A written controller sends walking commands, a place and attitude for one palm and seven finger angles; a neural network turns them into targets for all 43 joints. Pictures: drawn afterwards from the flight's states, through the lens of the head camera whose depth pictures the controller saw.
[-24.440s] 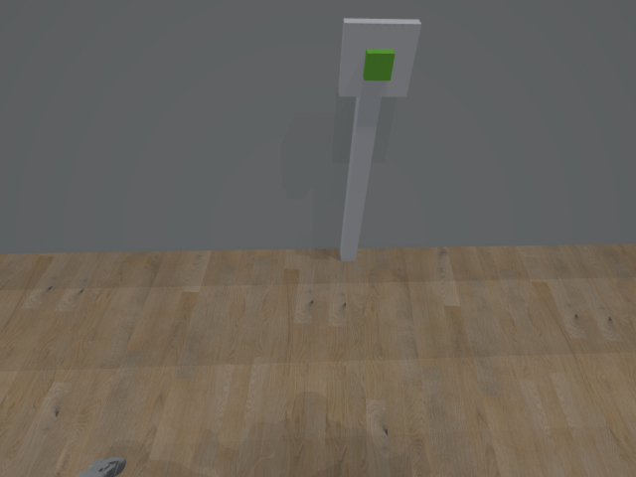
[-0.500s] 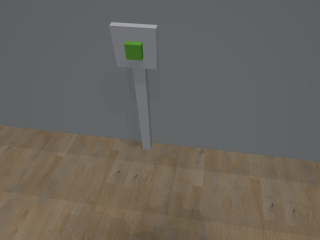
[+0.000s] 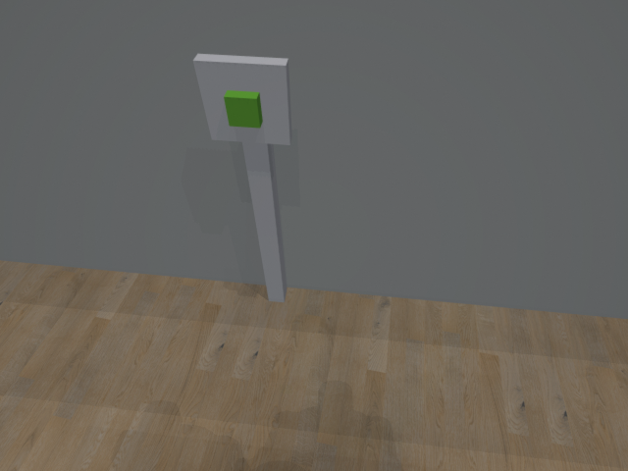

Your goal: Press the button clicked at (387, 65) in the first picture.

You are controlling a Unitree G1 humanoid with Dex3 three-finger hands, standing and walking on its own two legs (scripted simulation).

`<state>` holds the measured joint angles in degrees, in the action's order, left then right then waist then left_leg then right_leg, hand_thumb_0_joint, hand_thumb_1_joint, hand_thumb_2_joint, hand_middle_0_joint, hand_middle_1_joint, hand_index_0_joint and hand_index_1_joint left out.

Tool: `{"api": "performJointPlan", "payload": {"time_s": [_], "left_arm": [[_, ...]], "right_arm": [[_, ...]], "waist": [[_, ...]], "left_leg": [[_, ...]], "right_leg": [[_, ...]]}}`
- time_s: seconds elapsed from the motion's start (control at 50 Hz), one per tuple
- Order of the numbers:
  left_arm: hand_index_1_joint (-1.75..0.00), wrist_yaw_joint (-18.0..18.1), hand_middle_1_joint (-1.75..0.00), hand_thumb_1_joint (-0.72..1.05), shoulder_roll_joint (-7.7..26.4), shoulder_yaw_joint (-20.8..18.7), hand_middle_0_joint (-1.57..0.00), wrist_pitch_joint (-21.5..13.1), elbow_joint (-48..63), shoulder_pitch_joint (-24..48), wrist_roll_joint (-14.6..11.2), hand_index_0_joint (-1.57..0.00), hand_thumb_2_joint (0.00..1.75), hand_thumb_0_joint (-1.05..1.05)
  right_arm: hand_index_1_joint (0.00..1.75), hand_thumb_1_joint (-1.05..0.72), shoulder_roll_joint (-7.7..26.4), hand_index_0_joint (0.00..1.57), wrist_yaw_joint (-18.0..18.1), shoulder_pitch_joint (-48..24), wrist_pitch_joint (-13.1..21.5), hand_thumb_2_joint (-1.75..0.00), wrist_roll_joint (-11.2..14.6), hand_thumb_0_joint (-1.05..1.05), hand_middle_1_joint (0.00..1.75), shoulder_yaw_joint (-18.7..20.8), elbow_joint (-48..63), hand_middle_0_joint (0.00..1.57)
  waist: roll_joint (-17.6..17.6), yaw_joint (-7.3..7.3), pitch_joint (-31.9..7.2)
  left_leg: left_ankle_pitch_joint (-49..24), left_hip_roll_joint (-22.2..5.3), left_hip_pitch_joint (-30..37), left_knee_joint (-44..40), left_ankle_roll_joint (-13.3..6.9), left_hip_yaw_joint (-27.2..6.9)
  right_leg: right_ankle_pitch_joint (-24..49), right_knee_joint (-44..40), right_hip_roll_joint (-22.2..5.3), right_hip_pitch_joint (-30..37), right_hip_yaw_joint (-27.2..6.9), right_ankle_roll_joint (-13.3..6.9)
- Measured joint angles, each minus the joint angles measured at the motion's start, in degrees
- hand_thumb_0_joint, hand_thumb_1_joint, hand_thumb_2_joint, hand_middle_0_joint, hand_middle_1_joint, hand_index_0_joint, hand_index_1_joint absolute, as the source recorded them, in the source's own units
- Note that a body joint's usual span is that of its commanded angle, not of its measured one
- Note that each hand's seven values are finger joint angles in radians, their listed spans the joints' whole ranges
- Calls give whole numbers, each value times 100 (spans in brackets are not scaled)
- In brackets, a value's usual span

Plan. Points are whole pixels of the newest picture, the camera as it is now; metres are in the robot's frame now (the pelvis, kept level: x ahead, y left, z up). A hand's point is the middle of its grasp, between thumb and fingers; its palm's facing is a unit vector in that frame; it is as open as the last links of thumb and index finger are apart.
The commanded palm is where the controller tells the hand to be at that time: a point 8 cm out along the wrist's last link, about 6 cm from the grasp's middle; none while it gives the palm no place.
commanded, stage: stand and wait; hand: left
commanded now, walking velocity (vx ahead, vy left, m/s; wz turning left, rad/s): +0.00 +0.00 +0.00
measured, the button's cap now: (244, 108) +0.76 +0.18 +0.06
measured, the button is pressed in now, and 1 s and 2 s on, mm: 0 0 0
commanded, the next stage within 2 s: none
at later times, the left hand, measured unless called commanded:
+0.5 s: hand out of the picture +0.03 +0.18 -0.17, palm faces +0.01 -0.97 -0.24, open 7.4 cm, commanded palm none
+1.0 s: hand out of the picture +0.06 +0.20 -0.16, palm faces +0.00 -0.96 -0.27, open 7.4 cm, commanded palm none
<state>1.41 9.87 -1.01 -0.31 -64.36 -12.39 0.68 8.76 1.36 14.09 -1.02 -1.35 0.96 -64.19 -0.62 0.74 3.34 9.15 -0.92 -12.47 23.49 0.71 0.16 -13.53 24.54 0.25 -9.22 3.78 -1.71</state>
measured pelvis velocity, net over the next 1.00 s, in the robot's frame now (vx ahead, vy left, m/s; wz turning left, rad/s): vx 0.02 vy -0.01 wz -0.01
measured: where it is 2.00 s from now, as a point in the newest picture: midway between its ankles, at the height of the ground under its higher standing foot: outside the picture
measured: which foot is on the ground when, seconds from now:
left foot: down 0.00-1.00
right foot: down 0.00-1.00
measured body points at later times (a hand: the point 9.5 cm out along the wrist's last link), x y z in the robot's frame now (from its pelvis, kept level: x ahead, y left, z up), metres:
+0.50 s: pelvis +0.01 -0.01 +0.00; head +0.03 -0.02 +0.45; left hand +0.03 +0.24 -0.15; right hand +0.03 -0.25 -0.16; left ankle +0.04 +0.13 -0.74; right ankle +0.00 -0.10 -0.74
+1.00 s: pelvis +0.02 -0.01 +0.00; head +0.04 -0.02 +0.45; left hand +0.06 +0.25 -0.14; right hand +0.04 -0.26 -0.16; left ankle +0.04 +0.13 -0.74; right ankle +0.00 -0.10 -0.74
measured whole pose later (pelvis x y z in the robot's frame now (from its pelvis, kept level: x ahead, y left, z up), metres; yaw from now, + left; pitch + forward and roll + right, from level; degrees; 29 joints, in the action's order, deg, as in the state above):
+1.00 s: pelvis +0.02 -0.01 +0.00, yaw -1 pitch -2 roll +0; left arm 1.0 13.5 -1.3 -0.7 -65.3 -9.7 0.6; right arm 12.7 1.2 10.3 -0.9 -1.2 0.9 -65.2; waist -0.9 0.5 4.3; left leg 9.2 -1.9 -9.0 20.1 1.5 0.5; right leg -12.7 19.9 1.4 -5.5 3.4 -2.3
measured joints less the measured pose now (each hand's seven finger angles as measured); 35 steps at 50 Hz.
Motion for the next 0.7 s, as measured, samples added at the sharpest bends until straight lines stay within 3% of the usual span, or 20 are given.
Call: {"api": "performJointPlan", "payload": {"time_s": [0.7], "left_arm": [[-30, -21, -29, 90, 220, -13, -20, -36, -99, 187, -13, -20, 90, 1]], "right_arm": [[30, -91, 275, 20, 1, -332, 5, -90, 13, 1, 30, -3, -58, 20]], "waist": [[-17, -32, 75]], "left_leg": [[29, -117, 269, -232, 95, 11]], "right_leg": [[61, -374, 128, 315, -19, -77]]}}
